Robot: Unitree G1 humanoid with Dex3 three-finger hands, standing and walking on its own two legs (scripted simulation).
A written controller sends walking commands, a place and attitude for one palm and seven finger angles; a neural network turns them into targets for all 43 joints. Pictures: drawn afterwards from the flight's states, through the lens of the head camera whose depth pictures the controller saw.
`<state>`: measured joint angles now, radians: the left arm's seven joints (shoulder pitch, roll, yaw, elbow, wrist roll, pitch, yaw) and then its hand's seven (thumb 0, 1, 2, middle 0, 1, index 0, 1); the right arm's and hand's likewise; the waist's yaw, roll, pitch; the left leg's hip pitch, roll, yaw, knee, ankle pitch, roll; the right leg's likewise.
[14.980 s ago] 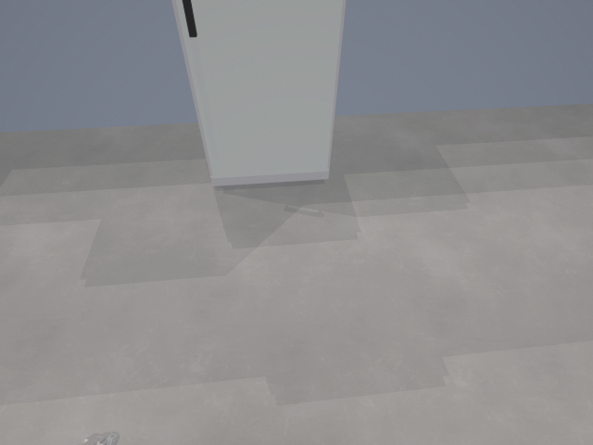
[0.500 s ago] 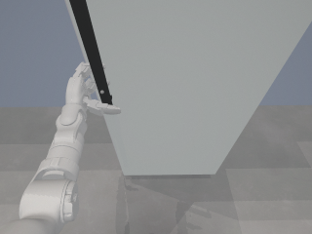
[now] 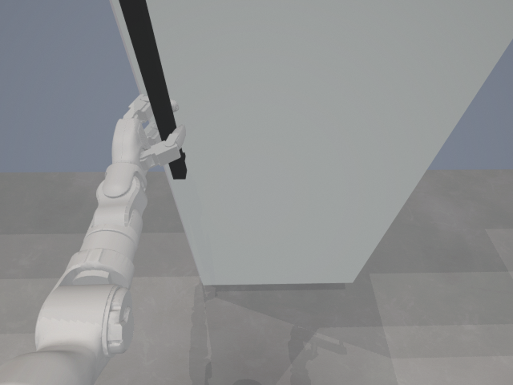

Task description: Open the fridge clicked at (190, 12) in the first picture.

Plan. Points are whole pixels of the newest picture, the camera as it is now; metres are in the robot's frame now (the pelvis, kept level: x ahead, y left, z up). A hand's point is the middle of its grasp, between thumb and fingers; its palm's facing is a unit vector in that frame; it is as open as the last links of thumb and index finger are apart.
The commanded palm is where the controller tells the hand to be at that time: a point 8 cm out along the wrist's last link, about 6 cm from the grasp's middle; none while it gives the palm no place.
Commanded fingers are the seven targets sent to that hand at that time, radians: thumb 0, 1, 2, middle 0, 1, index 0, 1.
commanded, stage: grip the handle and tug to test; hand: left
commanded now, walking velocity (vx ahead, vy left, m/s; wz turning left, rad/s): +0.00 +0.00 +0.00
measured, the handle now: (155, 68) +0.51 +0.14 +0.23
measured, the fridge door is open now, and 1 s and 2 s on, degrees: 0 0 5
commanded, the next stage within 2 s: pull the door a little, standing still in 0.78 s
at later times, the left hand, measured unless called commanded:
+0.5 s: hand (178, 144) +0.46 +0.12 +0.13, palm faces -0.01 -1.00 +0.01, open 5.7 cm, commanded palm +0.42 +0.18 +0.13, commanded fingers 0.00 0.90 0.90 -0.45 -1.40 -0.45 -1.40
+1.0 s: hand (179, 146) +0.45 +0.12 +0.13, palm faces +0.00 -1.00 +0.01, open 5.9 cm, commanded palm +0.41 +0.17 +0.13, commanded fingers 0.00 0.90 0.90 -0.45 -1.40 -0.45 -1.40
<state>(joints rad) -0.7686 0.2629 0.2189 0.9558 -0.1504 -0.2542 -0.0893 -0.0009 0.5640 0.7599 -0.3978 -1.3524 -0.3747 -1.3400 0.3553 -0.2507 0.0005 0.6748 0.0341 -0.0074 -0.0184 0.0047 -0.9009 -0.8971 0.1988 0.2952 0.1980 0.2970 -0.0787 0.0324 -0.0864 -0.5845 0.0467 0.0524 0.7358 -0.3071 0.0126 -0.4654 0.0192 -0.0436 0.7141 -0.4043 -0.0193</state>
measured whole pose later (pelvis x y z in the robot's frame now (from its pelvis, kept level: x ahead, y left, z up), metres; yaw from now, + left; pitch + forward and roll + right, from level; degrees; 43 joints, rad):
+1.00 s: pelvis +0.04 -0.01 +0.01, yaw -1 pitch +8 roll +0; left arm -0.50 0.21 0.19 0.57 -0.17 -0.12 -0.07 0.00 0.73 0.78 -0.32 -1.40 -0.32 -1.37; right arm 0.33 -0.25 -0.01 0.61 0.04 0.01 -0.01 0.01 -0.90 -0.90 0.20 0.30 0.20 0.30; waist -0.06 0.03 -0.10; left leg -0.47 0.05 0.07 0.66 -0.33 0.00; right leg -0.36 0.03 -0.02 0.63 -0.41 -0.03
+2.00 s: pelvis +0.16 -0.04 +0.02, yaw +1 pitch -2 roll +3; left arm 0.27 0.14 0.07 -0.24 -0.05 -0.07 0.11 -0.04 0.65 0.80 -0.38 -1.34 -0.30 -1.40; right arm 0.14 -0.21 0.01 0.58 0.00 0.01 -0.10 0.01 -0.90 -0.90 0.20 0.30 0.20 0.30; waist -0.02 0.05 0.06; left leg -0.49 -0.01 0.07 1.00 -0.41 -0.01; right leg -0.27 0.02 -0.23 0.53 -0.26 -0.15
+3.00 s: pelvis +0.04 -0.30 +0.02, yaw +28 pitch -1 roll -1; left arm 0.39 0.21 0.08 -0.32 -0.05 -0.08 0.14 -0.03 0.66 0.77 -0.37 -1.30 -0.26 -1.39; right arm 0.24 -0.13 0.02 0.63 -0.03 -0.13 -0.07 0.01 -0.90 -0.90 0.20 0.30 0.20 0.30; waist -0.02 0.05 0.03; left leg -0.30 0.08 -0.17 0.42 -0.13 -0.09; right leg -0.34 0.02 0.00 0.69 -0.40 0.06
